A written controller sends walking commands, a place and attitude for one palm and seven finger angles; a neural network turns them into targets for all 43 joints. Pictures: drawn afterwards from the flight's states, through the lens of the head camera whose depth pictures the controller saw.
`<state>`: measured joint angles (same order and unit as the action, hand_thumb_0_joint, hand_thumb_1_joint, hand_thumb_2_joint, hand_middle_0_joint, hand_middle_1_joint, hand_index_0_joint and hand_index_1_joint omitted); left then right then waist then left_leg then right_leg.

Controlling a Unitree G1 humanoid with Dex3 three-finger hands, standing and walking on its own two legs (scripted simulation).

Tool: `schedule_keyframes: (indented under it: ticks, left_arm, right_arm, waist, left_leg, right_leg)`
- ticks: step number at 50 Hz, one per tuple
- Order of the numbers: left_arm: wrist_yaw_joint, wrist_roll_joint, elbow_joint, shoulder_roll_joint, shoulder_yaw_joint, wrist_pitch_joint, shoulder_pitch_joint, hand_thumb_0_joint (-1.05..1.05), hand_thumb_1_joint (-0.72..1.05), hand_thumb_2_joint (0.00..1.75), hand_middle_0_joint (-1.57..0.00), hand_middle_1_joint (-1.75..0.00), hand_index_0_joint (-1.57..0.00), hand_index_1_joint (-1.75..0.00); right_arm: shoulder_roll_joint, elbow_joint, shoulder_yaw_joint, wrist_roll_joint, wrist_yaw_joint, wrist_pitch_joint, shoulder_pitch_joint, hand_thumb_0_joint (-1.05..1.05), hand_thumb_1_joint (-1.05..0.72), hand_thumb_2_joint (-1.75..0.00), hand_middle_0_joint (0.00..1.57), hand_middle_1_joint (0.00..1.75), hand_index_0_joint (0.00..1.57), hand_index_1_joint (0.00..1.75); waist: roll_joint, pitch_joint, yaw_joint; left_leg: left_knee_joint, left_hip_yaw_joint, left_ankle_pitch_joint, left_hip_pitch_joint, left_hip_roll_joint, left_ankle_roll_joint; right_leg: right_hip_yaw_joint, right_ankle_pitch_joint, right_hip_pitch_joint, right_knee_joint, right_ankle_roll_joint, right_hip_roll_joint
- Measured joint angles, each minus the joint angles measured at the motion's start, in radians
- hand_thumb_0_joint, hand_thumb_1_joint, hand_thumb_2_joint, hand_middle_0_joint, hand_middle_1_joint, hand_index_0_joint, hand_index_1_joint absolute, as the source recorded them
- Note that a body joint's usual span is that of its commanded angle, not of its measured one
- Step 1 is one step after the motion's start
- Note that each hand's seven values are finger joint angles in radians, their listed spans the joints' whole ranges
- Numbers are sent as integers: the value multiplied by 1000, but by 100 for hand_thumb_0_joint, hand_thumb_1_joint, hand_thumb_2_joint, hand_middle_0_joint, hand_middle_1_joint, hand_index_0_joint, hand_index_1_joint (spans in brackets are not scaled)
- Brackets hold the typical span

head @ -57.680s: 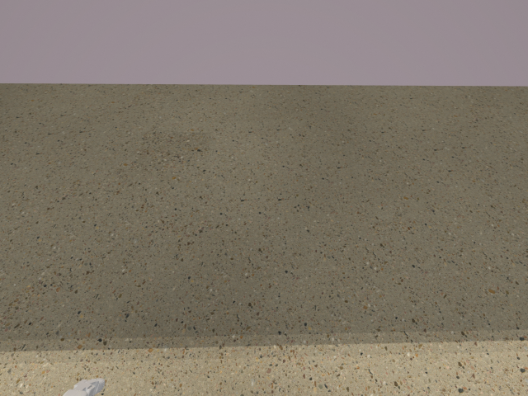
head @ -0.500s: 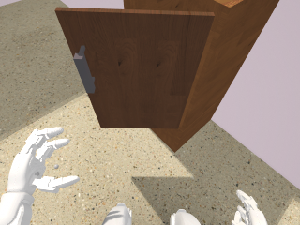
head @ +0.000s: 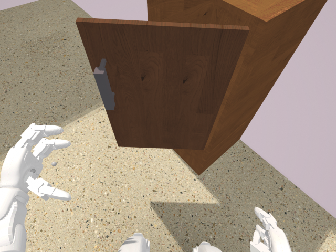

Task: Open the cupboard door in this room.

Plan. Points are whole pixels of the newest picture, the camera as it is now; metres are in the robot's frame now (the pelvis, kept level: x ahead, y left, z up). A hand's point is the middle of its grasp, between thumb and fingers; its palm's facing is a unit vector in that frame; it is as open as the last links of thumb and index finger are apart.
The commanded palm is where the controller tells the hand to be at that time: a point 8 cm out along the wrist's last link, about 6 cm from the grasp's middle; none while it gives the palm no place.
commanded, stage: raise the hand with hooked fingers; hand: left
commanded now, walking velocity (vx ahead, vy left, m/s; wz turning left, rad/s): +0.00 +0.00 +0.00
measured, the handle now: (106, 85) +0.54 +0.22 +0.04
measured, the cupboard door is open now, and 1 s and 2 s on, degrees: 48 48 48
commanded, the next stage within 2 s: move the hooked fingers beside the handle in 0.56 s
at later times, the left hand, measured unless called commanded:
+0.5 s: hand (59, 156) +0.30 +0.26 +0.07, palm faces +0.06 -1.00 -0.05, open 14.0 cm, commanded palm +0.27 +0.31 +0.06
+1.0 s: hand (63, 141) +0.33 +0.26 +0.06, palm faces +0.05 -1.00 -0.02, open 14.0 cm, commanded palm +0.31 +0.32 +0.06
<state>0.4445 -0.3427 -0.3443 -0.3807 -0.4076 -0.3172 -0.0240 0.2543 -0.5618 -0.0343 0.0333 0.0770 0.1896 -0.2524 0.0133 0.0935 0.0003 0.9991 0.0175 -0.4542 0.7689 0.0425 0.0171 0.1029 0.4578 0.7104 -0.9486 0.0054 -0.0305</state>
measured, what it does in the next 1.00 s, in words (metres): stands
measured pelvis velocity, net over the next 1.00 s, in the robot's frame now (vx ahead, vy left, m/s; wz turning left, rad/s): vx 0.00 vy -0.01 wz -0.01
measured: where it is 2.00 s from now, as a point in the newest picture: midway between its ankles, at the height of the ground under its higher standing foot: outside the picture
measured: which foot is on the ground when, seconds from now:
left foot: down 0.00-1.00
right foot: down 0.00-1.00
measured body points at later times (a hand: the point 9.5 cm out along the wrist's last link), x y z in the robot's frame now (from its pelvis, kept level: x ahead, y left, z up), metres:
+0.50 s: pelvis +0.00 -0.01 +0.01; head +0.07 +0.00 +0.45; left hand +0.29 +0.31 +0.07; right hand +0.14 -0.27 -0.08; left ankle +0.02 +0.10 -0.68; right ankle +0.00 -0.12 -0.68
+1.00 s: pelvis +0.00 -0.01 +0.00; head +0.07 +0.00 +0.44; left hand +0.33 +0.32 +0.06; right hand +0.13 -0.28 -0.09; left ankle +0.02 +0.10 -0.68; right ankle +0.00 -0.12 -0.68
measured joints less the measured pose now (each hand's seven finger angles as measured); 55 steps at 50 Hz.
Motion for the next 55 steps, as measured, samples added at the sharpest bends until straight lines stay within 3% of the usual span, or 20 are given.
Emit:
schedule_keyframes:
  ticks: [8, 16, 23, 36, 43, 55]
  left_arm:
    - [24, -15, -68, -28, -33, 3, 56, -1, -50, 31, -30, -120, -30, -119]
    - [20, -9, -75, -11, -29, -13, 39, -1, -50, 30, -30, -120, -30, -119]
    - [10, -7, -77, 0, -32, -42, 40, -1, -50, 30, -30, -120, -30, -120]
    - [21, -7, -112, 2, -27, -40, 57, -1, -50, 30, -30, -120, -30, -120]
    - [36, 9, -225, -29, -50, -42, 171, -1, -50, 30, -30, -120, -30, -120]
    - [59, 32, -354, -89, -82, -34, 304, -1, -50, 30, -30, -120, -30, -120]
  right_arm:
    - [14, -14, 10, 2, 3, -13, -24, 1, -90, -90, 20, 30, 20, 30]
    - [23, -13, 24, 2, -2, -24, -36, 1, -90, -90, 20, 30, 20, 30]
    - [15, -22, 23, 1, 1, -29, -25, 1, -90, -90, 20, 30, 20, 30]
    - [9, -17, 13, 4, 7, -29, -5, 1, -90, -90, 20, 30, 20, 30]
    - [15, -38, 5, 4, 19, -33, 7, 1, -90, -90, 20, 30, 20, 30]
    - [22, -39, 16, 1, 9, -62, -32, 1, -90, -90, 20, 30, 20, 30]
  waist:
    - [-1, -4, 13]
    - [-3, -4, 24]
    - [-4, -7, 21]
    - [3, -6, 13]
    - [-6, -12, 14]
    - [-12, -7, 47]
  left_leg:
    - [-34, 8, 12, -24, 3, -3]
    - [-49, 14, 17, -31, 5, -6]
    - [-49, 12, 19, -34, 7, -11]
    - [-50, 4, 25, -35, 7, -17]
    - [-29, -6, 21, -12, 9, -20]
    - [-18, 7, 17, 25, 17, -14]
  right_leg:
    - [-7, -13, -17, 29, 2, 5]
    - [-14, -15, -18, 36, 5, 7]
    - [-12, -14, -19, 32, 10, 9]
    - [-5, -13, -21, 27, 16, 10]
    - [3, -8, -1, 8, 20, 11]
    - [-11, -14, 40, 5, 15, 19]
